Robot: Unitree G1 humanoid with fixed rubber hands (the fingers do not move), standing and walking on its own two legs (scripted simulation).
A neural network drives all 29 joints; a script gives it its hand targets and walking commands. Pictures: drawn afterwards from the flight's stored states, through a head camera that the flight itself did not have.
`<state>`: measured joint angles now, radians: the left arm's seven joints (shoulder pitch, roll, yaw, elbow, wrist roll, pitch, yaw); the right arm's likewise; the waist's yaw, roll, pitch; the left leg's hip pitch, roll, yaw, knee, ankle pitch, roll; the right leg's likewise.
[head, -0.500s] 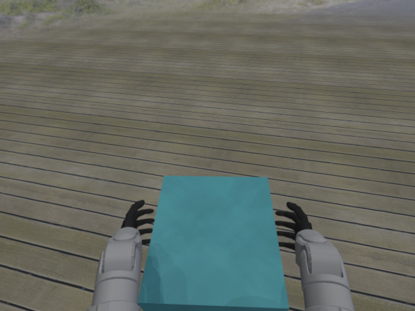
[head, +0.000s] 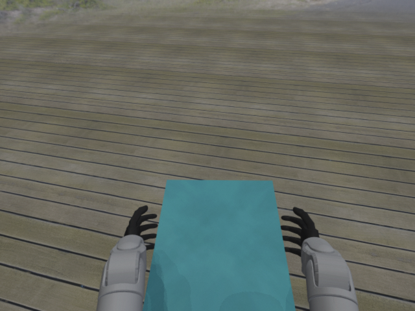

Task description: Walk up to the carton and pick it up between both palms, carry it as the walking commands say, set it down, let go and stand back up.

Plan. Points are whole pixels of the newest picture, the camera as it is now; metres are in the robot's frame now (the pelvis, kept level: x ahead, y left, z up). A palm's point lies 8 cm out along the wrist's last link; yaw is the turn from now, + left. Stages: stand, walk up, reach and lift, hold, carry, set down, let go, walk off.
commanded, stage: hold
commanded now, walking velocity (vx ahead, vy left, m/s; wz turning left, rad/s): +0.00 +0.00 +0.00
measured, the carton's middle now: (218, 251) +0.31 +0.00 -0.05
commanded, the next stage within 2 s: carry in 1.34 s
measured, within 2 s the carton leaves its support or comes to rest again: neither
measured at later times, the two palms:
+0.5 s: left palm (131, 241) +0.28 +0.18 +0.04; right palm (306, 244) +0.28 -0.16 +0.04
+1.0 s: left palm (131, 240) +0.28 +0.18 +0.05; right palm (307, 245) +0.27 -0.16 +0.04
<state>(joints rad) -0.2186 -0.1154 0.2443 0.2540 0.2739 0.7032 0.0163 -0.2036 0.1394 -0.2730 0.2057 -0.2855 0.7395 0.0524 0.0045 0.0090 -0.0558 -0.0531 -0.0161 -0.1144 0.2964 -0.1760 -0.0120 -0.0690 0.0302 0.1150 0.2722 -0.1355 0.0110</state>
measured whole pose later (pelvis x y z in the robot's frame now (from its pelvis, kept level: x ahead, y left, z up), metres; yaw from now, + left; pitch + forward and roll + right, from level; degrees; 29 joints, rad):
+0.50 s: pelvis +0.00 +0.00 +0.00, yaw +0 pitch -4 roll +0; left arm -0.25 -0.10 0.25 0.29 0.27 0.70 0.02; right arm -0.22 0.14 -0.28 0.23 -0.29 0.73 0.05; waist 0.00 0.02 -0.06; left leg -0.05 -0.02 -0.12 0.31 -0.18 -0.01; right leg -0.06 0.03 0.11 0.28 -0.14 0.01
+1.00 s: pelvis +0.00 +0.00 +0.00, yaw +0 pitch -5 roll +0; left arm -0.25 -0.10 0.25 0.28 0.26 0.70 0.03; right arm -0.22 0.14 -0.28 0.23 -0.28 0.72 0.05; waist 0.00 0.02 -0.05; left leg -0.04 -0.02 -0.11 0.30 -0.18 -0.01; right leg -0.06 0.02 0.11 0.28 -0.14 0.01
